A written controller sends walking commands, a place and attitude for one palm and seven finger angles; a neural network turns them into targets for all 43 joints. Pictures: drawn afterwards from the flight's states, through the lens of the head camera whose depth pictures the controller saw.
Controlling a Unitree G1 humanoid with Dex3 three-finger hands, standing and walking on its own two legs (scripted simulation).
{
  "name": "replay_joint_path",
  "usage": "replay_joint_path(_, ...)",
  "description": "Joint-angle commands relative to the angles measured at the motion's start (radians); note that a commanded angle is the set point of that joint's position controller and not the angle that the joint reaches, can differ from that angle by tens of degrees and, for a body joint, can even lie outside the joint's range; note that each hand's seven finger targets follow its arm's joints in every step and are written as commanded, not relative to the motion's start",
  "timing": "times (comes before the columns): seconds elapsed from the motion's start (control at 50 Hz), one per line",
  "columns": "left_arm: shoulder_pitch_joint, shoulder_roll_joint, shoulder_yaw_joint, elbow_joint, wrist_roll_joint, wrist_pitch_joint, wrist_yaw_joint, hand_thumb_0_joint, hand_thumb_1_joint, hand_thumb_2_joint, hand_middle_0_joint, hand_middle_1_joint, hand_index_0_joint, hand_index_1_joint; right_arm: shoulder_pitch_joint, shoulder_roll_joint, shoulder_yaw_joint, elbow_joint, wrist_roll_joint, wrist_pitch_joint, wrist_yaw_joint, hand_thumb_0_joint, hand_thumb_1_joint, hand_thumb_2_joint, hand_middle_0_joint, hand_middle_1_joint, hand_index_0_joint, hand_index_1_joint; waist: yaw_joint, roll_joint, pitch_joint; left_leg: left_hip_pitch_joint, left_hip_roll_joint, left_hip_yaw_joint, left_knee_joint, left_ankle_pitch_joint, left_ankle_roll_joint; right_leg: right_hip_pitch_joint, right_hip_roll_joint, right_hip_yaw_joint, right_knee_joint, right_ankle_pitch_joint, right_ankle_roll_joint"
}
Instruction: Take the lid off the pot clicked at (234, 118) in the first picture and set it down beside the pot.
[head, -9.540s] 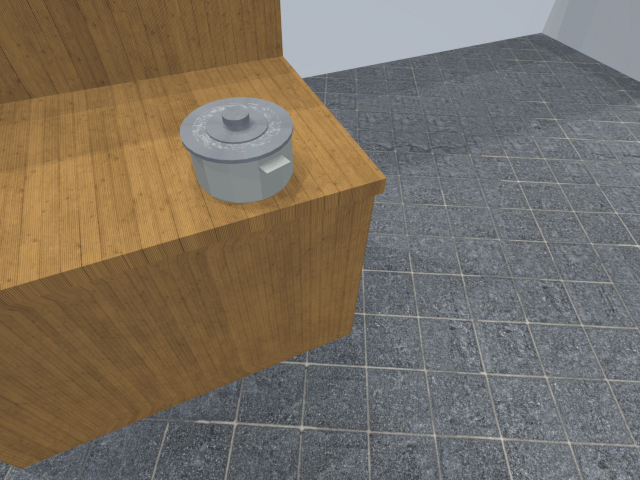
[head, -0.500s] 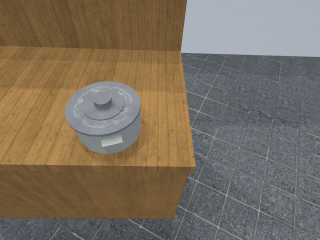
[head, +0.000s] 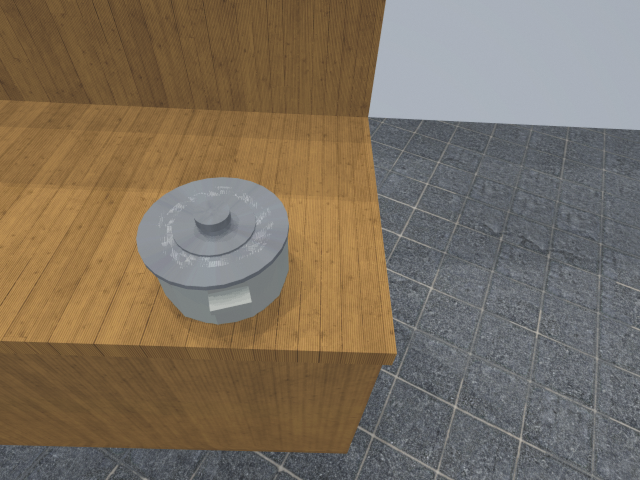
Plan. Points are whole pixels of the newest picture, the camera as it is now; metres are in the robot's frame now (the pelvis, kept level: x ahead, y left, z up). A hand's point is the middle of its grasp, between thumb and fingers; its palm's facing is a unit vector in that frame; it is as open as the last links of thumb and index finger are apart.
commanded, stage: look again from close up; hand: left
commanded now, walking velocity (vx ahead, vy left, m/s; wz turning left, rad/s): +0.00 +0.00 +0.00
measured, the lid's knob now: (212, 215) +0.42 +0.18 +0.09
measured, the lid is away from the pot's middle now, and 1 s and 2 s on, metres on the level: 0.00 0.00 0.00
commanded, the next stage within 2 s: lift the closed hand beside the body in 1.08 s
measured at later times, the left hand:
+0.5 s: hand out of the picture -0.02 +0.17 -0.17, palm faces +0.02 -0.98 -0.21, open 7.4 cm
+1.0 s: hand out of the picture -0.04 +0.16 -0.17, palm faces +0.02 -0.98 -0.19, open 7.4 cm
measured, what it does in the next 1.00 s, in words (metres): stands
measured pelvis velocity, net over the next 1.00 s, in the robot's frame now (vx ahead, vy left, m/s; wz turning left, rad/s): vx -0.02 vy -0.01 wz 0.00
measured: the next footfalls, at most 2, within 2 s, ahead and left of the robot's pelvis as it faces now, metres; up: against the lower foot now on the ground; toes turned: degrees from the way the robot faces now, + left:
none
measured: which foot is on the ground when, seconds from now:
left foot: down 0.00-1.00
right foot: down 0.00-1.00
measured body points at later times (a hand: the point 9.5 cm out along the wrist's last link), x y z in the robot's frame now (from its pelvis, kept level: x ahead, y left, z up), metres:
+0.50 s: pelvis -0.01 -0.01 +0.00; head +0.00 +0.01 +0.45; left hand -0.02 +0.22 -0.16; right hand +0.01 -0.24 -0.15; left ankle -0.01 +0.10 -0.73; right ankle -0.10 -0.09 -0.73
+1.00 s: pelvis -0.02 -0.01 +0.01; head +0.00 +0.00 +0.45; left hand -0.04 +0.22 -0.16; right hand -0.01 -0.23 -0.15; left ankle -0.01 +0.10 -0.73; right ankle -0.10 -0.09 -0.73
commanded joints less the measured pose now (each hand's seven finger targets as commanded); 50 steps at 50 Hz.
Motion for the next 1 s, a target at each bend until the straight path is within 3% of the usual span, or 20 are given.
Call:
replay_joint_path(0.0,0.085,0.107,0.026,-0.041,0.001,-0.018,0.003,0.000,0.900,0.900,-0.200,-0.300,-0.200,-0.300,0.046,-0.127,-0.030,-0.034,0.003,-0.012,-0.003,0.000,-0.900,-0.900,0.200,0.300,0.200,0.300,-0.002,0.020,-0.007,0.104,0.130,-0.141,-0.046,0.424,0.016,-0.074,-0.122,0.099,-0.066,0.463,-0.001)
replay_joint_path(0.16,0.100,0.109,0.024,-0.032,0.000,-0.016,0.000,0.000,0.900,0.900,-0.200,-0.300,-0.200,-0.300,0.037,-0.131,-0.027,-0.023,0.005,-0.011,-0.001,0.000,-0.900,-0.900,0.200,0.300,0.200,0.300,0.001,0.035,0.008,0.111,0.131,-0.142,-0.072,0.366,0.016,-0.083,-0.123,0.102,-0.094,0.397,-0.001)
replay_joint_path(0.4,0.126,0.098,0.017,0.004,-0.001,-0.021,-0.001,0.000,0.900,0.900,-0.200,-0.300,-0.200,-0.300,0.053,-0.120,-0.023,0.013,0.007,-0.011,-0.001,0.000,-0.900,-0.900,0.200,0.300,0.200,0.300,0.003,0.014,0.028,0.098,0.131,-0.135,-0.089,0.317,0.012,-0.082,-0.130,0.109,-0.116,0.409,0.001)
replay_joint_path(0.68,0.129,0.085,0.016,0.024,0.000,-0.017,-0.005,0.000,0.900,0.900,-0.200,-0.300,-0.200,-0.300,0.077,-0.107,-0.021,0.039,0.007,-0.012,0.001,0.000,-0.900,-0.900,0.200,0.300,0.200,0.300,0.006,0.031,0.076,0.064,0.130,-0.143,-0.122,0.225,0.013,-0.113,-0.122,0.105,-0.135,0.280,-0.005)
replay_joint_path(0.82,0.138,0.077,0.016,0.030,-0.001,-0.021,-0.004,0.000,0.900,0.900,-0.200,-0.300,-0.200,-0.300,0.089,-0.103,-0.023,0.044,0.007,-0.016,0.000,0.000,-0.900,-0.900,0.200,0.300,0.200,0.300,0.005,0.028,0.029,0.095,0.133,-0.142,-0.110,0.283,0.015,-0.098,-0.127,0.104,-0.124,0.331,-0.006)
replay_joint_path(0.98,0.141,0.072,0.015,0.037,-0.002,-0.021,-0.002,0.000,0.900,0.900,-0.200,-0.300,-0.200,-0.300,0.092,-0.097,-0.024,0.051,0.010,-0.015,-0.003,0.000,-0.900,-0.900,0.200,0.300,0.200,0.300,0.004,0.022,0.048,0.088,0.133,-0.143,-0.105,0.297,0.014,-0.101,-0.129,0.107,-0.126,0.362,-0.006)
